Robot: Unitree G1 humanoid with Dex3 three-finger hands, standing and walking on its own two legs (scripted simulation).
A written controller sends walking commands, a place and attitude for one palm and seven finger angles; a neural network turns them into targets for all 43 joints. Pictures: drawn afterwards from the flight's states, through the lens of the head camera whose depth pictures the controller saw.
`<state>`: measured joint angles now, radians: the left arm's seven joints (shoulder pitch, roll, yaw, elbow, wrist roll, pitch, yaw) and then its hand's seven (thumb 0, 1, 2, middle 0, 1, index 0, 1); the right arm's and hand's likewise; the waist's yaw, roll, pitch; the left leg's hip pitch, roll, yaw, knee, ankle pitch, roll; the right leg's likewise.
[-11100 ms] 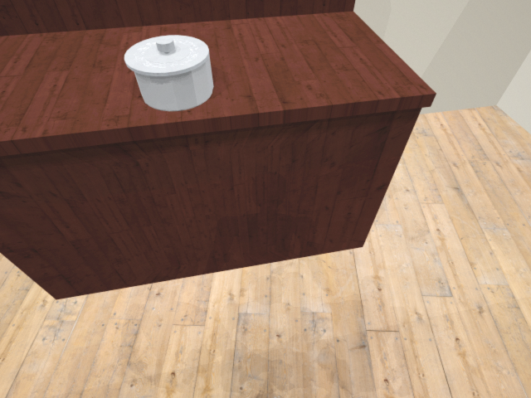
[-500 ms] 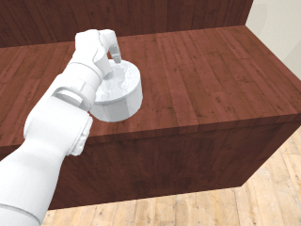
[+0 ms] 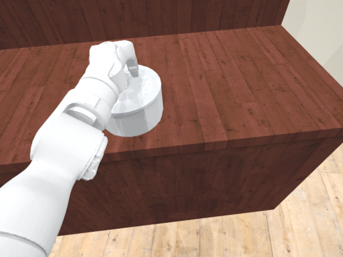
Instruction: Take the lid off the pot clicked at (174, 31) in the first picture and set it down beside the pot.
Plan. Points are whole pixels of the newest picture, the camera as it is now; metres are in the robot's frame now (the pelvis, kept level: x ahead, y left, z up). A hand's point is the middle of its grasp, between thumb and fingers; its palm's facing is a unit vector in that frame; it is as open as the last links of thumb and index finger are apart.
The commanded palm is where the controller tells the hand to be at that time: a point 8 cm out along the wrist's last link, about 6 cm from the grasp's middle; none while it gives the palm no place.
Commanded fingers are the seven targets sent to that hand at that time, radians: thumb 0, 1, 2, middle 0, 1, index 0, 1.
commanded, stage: lower the open fingers around the knob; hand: left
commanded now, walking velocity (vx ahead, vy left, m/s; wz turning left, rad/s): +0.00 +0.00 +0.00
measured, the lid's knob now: (121, 80) +0.51 +0.10 +0.15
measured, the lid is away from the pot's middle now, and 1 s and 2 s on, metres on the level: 0.01 0.01 0.01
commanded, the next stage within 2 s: close the fingers and squeeze the knob in 0.70 s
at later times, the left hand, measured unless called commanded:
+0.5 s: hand (121, 76) +0.48 +0.09 +0.18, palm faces -0.39 -0.09 -0.91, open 9.8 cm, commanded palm +0.49 +0.09 +0.22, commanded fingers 0.00 -0.36 1.68 -0.88 -0.08 -0.88 -0.08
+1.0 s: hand (121, 78) +0.48 +0.09 +0.18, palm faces -0.40 -0.09 -0.91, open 10.0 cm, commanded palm +0.49 +0.09 +0.22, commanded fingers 0.00 0.02 0.93 -0.48 -0.94 -0.48 -0.94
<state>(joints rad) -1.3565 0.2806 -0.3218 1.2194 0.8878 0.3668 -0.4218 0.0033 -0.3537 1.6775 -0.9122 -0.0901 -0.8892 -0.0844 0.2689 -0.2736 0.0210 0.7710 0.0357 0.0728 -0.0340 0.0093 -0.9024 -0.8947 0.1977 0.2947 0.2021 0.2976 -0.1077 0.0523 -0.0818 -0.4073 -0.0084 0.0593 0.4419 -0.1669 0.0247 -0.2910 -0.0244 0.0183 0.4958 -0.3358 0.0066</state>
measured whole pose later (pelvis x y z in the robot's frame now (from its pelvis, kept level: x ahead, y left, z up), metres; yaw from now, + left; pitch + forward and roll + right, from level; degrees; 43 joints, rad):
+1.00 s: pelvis +0.00 +0.00 +0.00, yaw +0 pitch +9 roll +1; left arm -1.39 0.29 -0.32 1.27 0.89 0.37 -0.42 0.00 -0.14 1.18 -0.66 -0.62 -0.62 -0.60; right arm 0.30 -0.29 0.01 0.78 0.04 0.07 -0.04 0.01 -0.90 -0.89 0.20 0.29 0.20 0.30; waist -0.13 0.04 -0.09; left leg -0.44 0.00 0.06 0.47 -0.18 0.03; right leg -0.32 -0.02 0.02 0.51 -0.34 0.01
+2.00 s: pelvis +0.00 +0.00 +0.00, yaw +0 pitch +8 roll +1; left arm -1.32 0.30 -0.33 1.19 0.88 0.35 -0.42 -0.01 0.39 0.56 -0.66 -0.98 -0.75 -1.05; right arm 0.29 -0.28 0.01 0.77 0.04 0.08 -0.04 0.01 -0.90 -0.89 0.20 0.29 0.20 0.30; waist -0.11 0.05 -0.09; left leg -0.42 0.00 0.06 0.46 -0.18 0.02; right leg -0.30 -0.02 0.03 0.50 -0.34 0.01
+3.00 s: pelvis +0.00 +0.00 +0.00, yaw -1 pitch +8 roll +1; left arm -1.37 0.32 -0.29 1.25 0.90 0.35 -0.43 0.02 0.39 0.55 -0.64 -1.00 -0.79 -1.04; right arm 0.29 -0.27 0.01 0.78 0.04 0.03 -0.05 0.01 -0.90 -0.89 0.20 0.29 0.20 0.30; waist -0.13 0.05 -0.10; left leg -0.42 0.00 0.07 0.45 -0.17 0.02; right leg -0.31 -0.02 0.04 0.49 -0.33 0.01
